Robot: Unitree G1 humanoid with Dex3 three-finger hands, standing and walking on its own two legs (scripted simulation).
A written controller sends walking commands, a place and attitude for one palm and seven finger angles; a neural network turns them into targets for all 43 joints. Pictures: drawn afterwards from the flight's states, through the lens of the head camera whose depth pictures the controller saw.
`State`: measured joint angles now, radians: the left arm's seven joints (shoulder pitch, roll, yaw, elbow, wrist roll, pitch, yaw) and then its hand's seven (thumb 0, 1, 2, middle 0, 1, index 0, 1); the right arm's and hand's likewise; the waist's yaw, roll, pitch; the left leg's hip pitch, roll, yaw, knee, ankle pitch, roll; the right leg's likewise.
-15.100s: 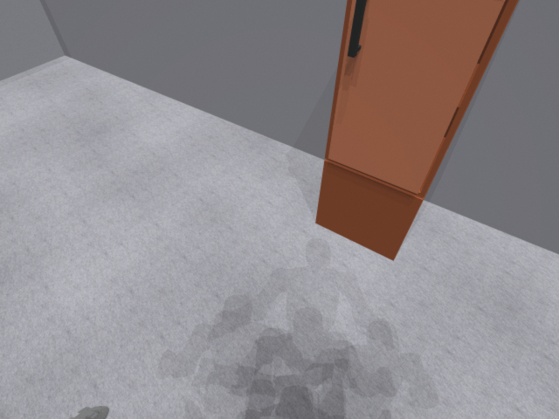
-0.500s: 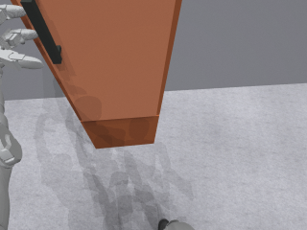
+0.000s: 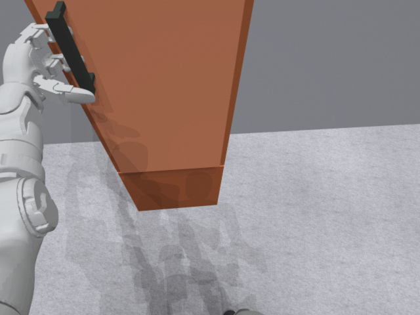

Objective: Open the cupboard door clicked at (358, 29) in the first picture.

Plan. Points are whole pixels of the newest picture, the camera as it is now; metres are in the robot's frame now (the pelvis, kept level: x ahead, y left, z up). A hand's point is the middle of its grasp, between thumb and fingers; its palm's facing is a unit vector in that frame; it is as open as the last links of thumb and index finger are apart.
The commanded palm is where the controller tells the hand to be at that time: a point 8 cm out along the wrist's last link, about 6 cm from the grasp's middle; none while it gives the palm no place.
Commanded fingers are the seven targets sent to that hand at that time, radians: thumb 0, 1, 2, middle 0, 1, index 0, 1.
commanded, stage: slide the fingers in behind the handle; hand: left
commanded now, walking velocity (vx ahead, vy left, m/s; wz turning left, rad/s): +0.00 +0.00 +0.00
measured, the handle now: (76, 53) +0.56 +0.21 +0.16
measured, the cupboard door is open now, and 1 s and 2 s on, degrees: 0 0 3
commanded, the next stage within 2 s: close the thumb around the handle in 0.84 s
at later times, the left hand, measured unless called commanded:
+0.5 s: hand (87, 70) +0.51 +0.18 +0.16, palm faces +0.03 -1.00 -0.01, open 13.9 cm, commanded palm +0.49 +0.23 +0.16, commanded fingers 0.00 -0.50 0.30 -0.30 -1.20 -0.30 -1.20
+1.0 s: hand (84, 69) +0.52 +0.19 +0.16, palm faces +0.01 -1.00 +0.01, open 13.6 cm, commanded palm +0.50 +0.23 +0.16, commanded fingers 0.00 -0.28 0.40 -0.32 -1.22 -0.32 -1.22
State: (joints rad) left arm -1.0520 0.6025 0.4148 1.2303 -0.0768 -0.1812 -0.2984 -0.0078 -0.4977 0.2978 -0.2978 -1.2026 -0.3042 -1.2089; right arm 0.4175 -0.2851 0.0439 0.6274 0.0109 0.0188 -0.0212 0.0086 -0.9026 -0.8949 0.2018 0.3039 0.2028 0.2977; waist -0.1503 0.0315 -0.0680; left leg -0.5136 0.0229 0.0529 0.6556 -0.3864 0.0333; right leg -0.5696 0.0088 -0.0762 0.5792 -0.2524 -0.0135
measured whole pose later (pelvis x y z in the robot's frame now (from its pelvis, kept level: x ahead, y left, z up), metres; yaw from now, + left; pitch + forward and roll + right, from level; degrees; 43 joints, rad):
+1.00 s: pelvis -0.01 +0.00 +0.00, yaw +0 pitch +14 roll -2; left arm -1.12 0.59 0.41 1.29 -0.06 -0.20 -0.26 -0.01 -0.49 0.30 -0.34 -1.22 -0.36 -1.24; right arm 0.45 -0.30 0.04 0.64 0.00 -0.02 -0.03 0.01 -0.90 -0.90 0.20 0.30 0.20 0.30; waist -0.18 0.03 -0.05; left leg -0.54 0.02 0.06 0.67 -0.37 0.03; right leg -0.60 0.01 -0.07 0.59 -0.24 -0.02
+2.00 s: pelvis +0.00 +0.00 +0.00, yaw -1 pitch +12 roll -1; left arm -0.93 0.51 0.40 1.09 -0.13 -0.19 -0.26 0.01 0.75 0.80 -0.36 -1.35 -0.36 -1.35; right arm 0.45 -0.30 0.02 0.63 0.02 0.00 -0.02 0.01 -0.90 -0.90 0.20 0.30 0.20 0.30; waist -0.13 0.04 -0.08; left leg -0.47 0.03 0.07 0.63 -0.37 0.03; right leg -0.55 0.02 -0.05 0.57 -0.24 -0.02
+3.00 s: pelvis -0.02 -0.03 +0.01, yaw +3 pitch -4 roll +0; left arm -0.14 -0.12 -0.28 -0.13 0.00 0.34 0.59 0.02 0.70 0.76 -0.34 -1.32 -0.33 -1.33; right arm 0.11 -0.18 0.01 0.68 -0.03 0.10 0.03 0.02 -0.90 -0.90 0.20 0.30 0.20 0.30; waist 0.02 0.08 -0.01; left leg -0.12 0.02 0.01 0.49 -0.31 -0.01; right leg -0.18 0.02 -0.12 0.47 -0.23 -0.05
